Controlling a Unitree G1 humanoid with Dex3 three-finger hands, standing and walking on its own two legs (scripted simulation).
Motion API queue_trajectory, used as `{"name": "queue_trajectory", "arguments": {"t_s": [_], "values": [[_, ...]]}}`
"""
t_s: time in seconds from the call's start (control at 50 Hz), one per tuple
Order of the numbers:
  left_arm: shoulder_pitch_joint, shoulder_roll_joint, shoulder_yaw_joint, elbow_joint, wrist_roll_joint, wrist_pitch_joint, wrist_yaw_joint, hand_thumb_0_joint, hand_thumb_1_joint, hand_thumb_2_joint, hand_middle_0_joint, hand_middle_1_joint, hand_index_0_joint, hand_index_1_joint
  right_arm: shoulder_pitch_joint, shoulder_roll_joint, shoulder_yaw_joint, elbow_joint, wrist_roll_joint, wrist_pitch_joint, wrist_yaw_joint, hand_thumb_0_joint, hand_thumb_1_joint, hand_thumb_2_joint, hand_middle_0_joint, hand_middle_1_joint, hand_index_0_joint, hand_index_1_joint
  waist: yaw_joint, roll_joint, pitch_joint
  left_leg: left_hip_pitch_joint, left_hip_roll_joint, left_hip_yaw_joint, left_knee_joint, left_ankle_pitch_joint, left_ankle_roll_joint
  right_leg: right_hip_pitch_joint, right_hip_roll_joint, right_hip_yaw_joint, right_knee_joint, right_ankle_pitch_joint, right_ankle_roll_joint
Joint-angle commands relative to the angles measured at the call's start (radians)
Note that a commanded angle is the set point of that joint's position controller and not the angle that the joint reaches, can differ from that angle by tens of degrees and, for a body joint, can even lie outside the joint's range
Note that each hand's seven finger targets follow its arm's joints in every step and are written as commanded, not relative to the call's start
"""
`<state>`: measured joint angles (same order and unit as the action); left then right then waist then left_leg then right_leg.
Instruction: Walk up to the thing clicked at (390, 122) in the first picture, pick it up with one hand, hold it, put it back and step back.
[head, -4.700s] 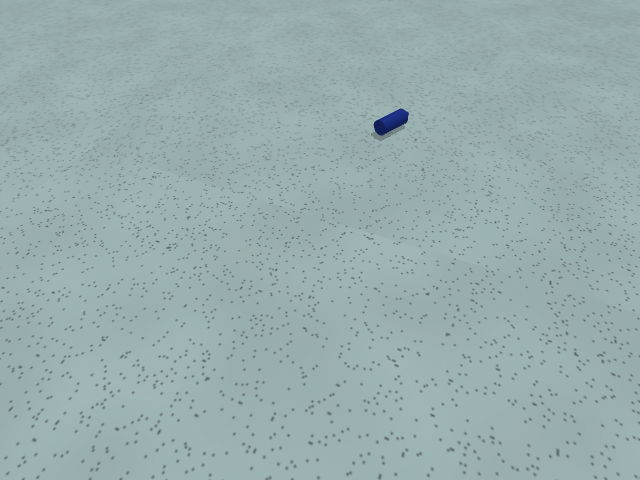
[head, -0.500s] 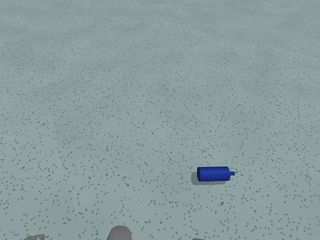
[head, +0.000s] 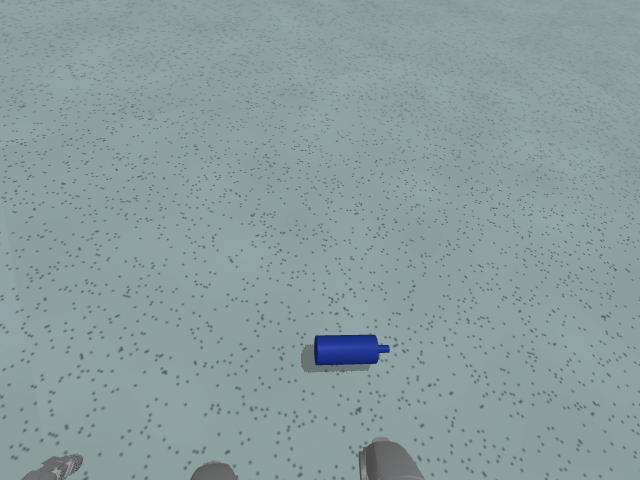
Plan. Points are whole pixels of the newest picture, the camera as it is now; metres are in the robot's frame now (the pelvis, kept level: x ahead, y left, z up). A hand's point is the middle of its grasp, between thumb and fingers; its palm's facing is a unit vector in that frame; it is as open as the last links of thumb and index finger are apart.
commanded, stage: walk up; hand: left
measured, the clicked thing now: (352, 349) +0.56 -0.17 -0.70
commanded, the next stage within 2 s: none
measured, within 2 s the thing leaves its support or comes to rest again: neither
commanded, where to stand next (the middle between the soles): +0.12 -0.29 m, yaw +4 degrees
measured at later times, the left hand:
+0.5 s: hand out of the picture +0.14 +0.05 -0.16, palm faces -0.03 -0.94 -0.34, open 7.4 cm
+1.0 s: hand out of the picture +0.07 -0.08 -0.12, palm faces +0.08 -0.87 -0.49, open 7.4 cm
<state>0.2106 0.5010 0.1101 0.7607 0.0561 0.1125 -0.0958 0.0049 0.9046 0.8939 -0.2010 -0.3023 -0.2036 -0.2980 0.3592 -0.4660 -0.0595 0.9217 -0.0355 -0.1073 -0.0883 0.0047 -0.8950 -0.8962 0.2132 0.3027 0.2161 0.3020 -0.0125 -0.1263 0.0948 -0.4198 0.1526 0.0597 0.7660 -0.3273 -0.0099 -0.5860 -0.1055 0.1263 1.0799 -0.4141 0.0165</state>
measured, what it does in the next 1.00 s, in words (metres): steps to the right: right foot, then left foot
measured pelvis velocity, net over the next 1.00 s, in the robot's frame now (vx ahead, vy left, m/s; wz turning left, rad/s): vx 0.06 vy -0.37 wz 0.08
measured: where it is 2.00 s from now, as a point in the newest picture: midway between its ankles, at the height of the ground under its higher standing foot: outside the picture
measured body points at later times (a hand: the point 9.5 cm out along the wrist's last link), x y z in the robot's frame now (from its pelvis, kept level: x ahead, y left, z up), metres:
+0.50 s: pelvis +0.05 -0.23 -0.01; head +0.09 -0.18 +0.44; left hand +0.14 +0.10 -0.14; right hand +0.09 -0.57 -0.08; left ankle +0.11 -0.09 -0.71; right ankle +0.07 -0.36 -0.64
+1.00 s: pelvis +0.06 -0.37 +0.00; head +0.11 -0.39 +0.45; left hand +0.06 -0.04 -0.09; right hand +0.18 -0.69 -0.13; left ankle +0.08 -0.22 -0.66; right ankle +0.08 -0.50 -0.71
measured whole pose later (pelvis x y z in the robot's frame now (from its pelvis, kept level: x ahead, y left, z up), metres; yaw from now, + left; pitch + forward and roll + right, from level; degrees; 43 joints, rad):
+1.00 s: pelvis +0.06 -0.37 +0.00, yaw +4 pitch -1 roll +0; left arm 0.30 0.39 0.05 0.92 0.01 -0.06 0.05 0.00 0.90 0.89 -0.21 -0.30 -0.21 -0.30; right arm 0.19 -0.44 -0.08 0.91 -0.04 0.04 0.02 0.01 -0.90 -0.90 0.20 0.30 0.21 0.30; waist 0.04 0.06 0.12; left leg -0.56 0.01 -0.08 1.11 -0.40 0.01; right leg -0.36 -0.04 -0.01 0.77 -0.39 0.01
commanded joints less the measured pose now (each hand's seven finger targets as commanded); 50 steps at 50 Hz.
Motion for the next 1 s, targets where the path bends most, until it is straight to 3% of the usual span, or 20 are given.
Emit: {"name": "queue_trajectory", "arguments": {"t_s": [0.0,0.06,0.08,0.1,0.12,0.2,0.26,0.3,0.34,0.36,0.38,0.44,0.48,0.58,0.62,0.64,0.68,0.78,0.88,0.98], "values": [[-0.031,0.161,0.069,-0.088,0.0,-0.024,-0.002,0.0,0.9,0.9,-0.2,-0.3,-0.2,-0.3,0.019,-0.409,-0.115,-0.042,-0.007,-0.003,-0.027,0.0,-0.9,-0.9,0.2,0.3,0.2,0.3,0.0,0.341,-0.065,-0.022,0.162,-0.23,-0.278,-0.217,0.219,0.022,0.0,-0.107,-0.104,-0.055,-0.006],[0.175,0.168,0.096,0.001,0.009,-0.032,0.006,0.0,0.9,0.9,-0.2,-0.3,-0.2,-0.3,-0.07,-0.345,-0.088,-0.034,-0.014,0.025,-0.03,0.0,-0.9,-0.9,0.2,0.3,0.2,0.3,0.14,0.185,-0.139,-0.244,0.056,-0.045,0.011,-0.156,0.129,0.402,0.09,-0.197,-0.357,0.006,-0.027],[0.27,0.221,0.112,0.022,0.028,-0.043,0.015,0.0,0.9,0.9,-0.2,-0.3,-0.2,-0.3,-0.045,-0.239,-0.051,-0.032,-0.013,0.037,-0.029,0.0,-0.9,-0.9,0.2,0.3,0.2,0.3,0.205,-0.098,-0.126,-0.406,-0.046,0.081,0.356,-0.228,0.09,0.458,0.051,-0.085,-0.5,-0.143,-0.053],[0.206,0.317,0.118,-0.027,0.023,-0.058,0.027,0.0,0.9,0.9,-0.2,-0.3,-0.2,-0.3,-0.092,-0.183,-0.035,-0.081,0.013,0.038,-0.038,0.0,-0.9,-0.9,0.2,0.3,0.2,0.3,0.18,-0.281,-0.063,-0.563,-0.183,0.01,0.506,-0.364,0.059,0.348,-0.17,0.438,-0.771,-0.158,-0.139],[0.056,0.357,0.115,-0.069,0.007,-0.065,0.037,0.0,0.9,0.9,-0.2,-0.3,-0.2,-0.3,-0.121,-0.229,-0.058,-0.075,0.016,0.036,-0.059,0.0,-0.9,-0.9,0.2,0.3,0.2,0.3,0.109,-0.198,-0.036,-0.487,-0.117,-0.118,0.539,-0.316,0.058,0.3,-0.236,0.568,-0.855,-0.204,-0.214],[-0.059,0.213,0.076,-0.087,0.002,-0.062,0.052,0.0,0.9,0.9,-0.2,-0.3,-0.2,-0.3,0.093,-0.261,-0.051,0.087,0.036,0.014,-0.042,0.0,-0.9,-0.9,0.2,0.3,0.2,0.3,0.013,-0.128,-0.077,-0.25,-0.069,-0.026,0.329,-0.173,0.05,0.3,-0.118,0.164,-0.569,0.156,-0.257],[-0.081,0.171,0.046,-0.12,0.01,-0.058,0.05,0.0,0.9,0.9,-0.2,-0.3,-0.2,-0.3,0.161,-0.217,-0.049,0.09,0.034,0.006,-0.036,0.0,-0.9,-0.9,0.2,0.3,0.2,0.3,-0.005,-0.12,-0.079,-0.042,-0.119,0.027,0.089,-0.11,0.071,0.22,-0.112,0.094,-0.51,0.415,-0.282],[-0.133,0.136,0.022,-0.147,0.006,-0.05,0.048,0.0,0.9,0.9,-0.2,-0.3,-0.2,-0.3,0.272,-0.213,-0.054,0.103,0.034,-0.005,-0.04,0.0,-0.9,-0.9,0.2,0.3,0.2,0.3,-0.063,-0.021,-0.116,0.204,-0.117,-0.001,-0.16,0.123,0.072,0.105,-0.054,-0.012,-0.341,0.416,-0.213],[-0.054,0.045,-0.004,-0.158,-0.007,-0.05,0.053,0.0,0.9,0.9,-0.2,-0.3,-0.2,-0.3,0.237,-0.372,-0.1,0.032,-0.006,-0.008,-0.063,0.0,-0.9,-0.9,0.2,0.3,0.2,0.3,-0.037,0.29,-0.129,0.415,0.276,-0.702,-0.357,0.225,0.173,-0.222,0.124,-0.041,-0.006,-0.079,-0.053],[-0.007,0.171,0.031,-0.134,0.01,-0.031,0.063,0.0,0.9,0.9,-0.2,-0.3,-0.2,-0.3,0.179,-0.428,-0.117,-0.003,0.03,-0.002,-0.064,0.0,-0.9,-0.9,0.2,0.3,0.2,0.3,-0.033,0.158,-0.163,0.348,0.404,-0.805,-0.364,0.14,0.292,-0.195,0.075,0.059,0.142,-0.195,-0.023],[-0.005,0.203,0.04,-0.117,0.011,-0.025,0.067,0.0,0.9,0.9,-0.2,-0.3,-0.2,-0.3,0.121,-0.413,-0.116,-0.019,0.04,0.001,-0.065,0.0,-0.9,-0.9,0.2,0.3,0.2,0.3,-0.014,0.104,-0.143,0.302,0.394,-0.737,-0.327,0.178,0.347,-0.188,0.072,0.083,0.266,-0.189,-0.017],[-0.029,0.177,0.059,-0.119,-0.007,-0.033,0.057,0.0,0.9,0.9,-0.2,-0.3,-0.2,-0.3,0.079,-0.324,-0.093,-0.038,0.023,0.002,-0.063,0.0,-0.9,-0.9,0.2,0.3,0.2,0.3,0.022,0.172,-0.085,0.139,0.206,-0.37,-0.238,0.285,0.267,-0.129,0.054,0.098,0.278,-0.052,-0.03],[0.001,0.177,0.068,-0.109,-0.005,-0.032,0.04,0.0,0.9,0.9,-0.2,-0.3,-0.2,-0.3,0.043,-0.323,-0.096,-0.068,0.013,0.001,-0.052,0.0,-0.9,-0.9,0.2,0.3,0.2,0.3,0.029,0.238,-0.09,0.062,0.182,-0.303,-0.219,0.237,0.267,-0.072,0.056,0.056,0.293,-0.034,-0.017],[0.096,0.124,0.045,-0.019,-0.046,-0.046,0.034,0.0,0.9,0.9,-0.2,-0.3,-0.2,-0.3,-0.138,-0.338,-0.092,-0.116,-0.019,0.027,0.001,0.0,-0.9,-0.9,0.2,0.3,0.2,0.3,0.054,0.405,-0.134,-0.133,0.075,-0.163,-0.239,-0.307,0.197,0.225,0.061,-0.148,-0.133,-0.103,-0.003],[0.231,0.119,0.059,0.082,-0.046,-0.063,0.061,0.0,0.9,0.9,-0.2,-0.3,-0.2,-0.3,-0.152,-0.267,-0.068,-0.102,-0.029,0.063,0.021,0.0,-0.9,-0.9,0.2,0.3,0.2,0.3,0.12,0.208,-0.136,-0.267,-0.017,-0.065,0.037,-0.41,0.141,0.416,0.137,-0.201,-0.34,-0.025,0.014],[0.258,0.162,0.065,0.093,-0.029,-0.075,0.077,0.0,0.9,0.9,-0.2,-0.3,-0.2,-0.3,-0.127,-0.176,-0.039,-0.106,-0.024,0.079,0.025,0.0,-0.9,-0.9,0.2,0.3,0.2,0.3,0.143,-0.014,-0.087,-0.333,-0.096,0.025,0.296,-0.411,0.105,0.364,0.113,-0.11,-0.481,-0.147,-0.01],[0.006,0.333,0.064,0.005,-0.021,-0.105,0.105,0.0,0.9,0.9,-0.2,-0.3,-0.2,-0.3,-0.177,-0.143,-0.034,-0.146,0.011,0.084,0.017,0.0,-0.9,-0.9,0.2,0.3,0.2,0.3,0.062,-0.11,0.028,-0.416,-0.137,-0.251,0.498,-0.236,0.039,0.091,-0.263,0.695,-0.885,-0.479,-0.202],[-0.022,0.254,0.055,0.084,-0.032,-0.171,0.125,0.0,0.9,0.9,-0.2,-0.3,-0.2,-0.3,-0.062,-0.222,-0.051,-0.001,0.025,0.086,0.049,0.0,-0.9,-0.9,0.2,0.3,0.2,0.3,0.017,-0.019,0.003,-0.304,-0.08,-0.207,0.384,-0.09,0.045,0.276,-0.202,0.375,-0.643,-0.078,-0.15],[0.102,0.229,0.045,0.117,-0.044,-0.197,0.165,0.0,0.9,0.9,-0.2,-0.3,-0.2,-0.3,-0.163,-0.191,-0.067,-0.078,-0.007,0.124,0.087,0.0,-0.9,-0.9,0.2,0.3,0.2,0.3,0.058,0.0,-0.039,-0.297,-0.095,-0.209,0.385,-0.076,0.026,0.403,-0.207,0.267,-0.562,0.437,-0.198],[0.145,0.21,0.037,0.093,-0.044,-0.202,0.181,0.0,0.9,0.9,-0.2,-0.3,-0.2,-0.3,-0.213,-0.152,-0.07,-0.118,-0.001,0.133,0.099,0.0,-0.9,-0.9,0.2,0.3,0.2,0.3,0.065,-0.034,-0.105,-0.235,-0.101,-0.169,0.263,-0.103,0.007,0.482,-0.192,0.173,-0.502,0.645,-0.214]]}}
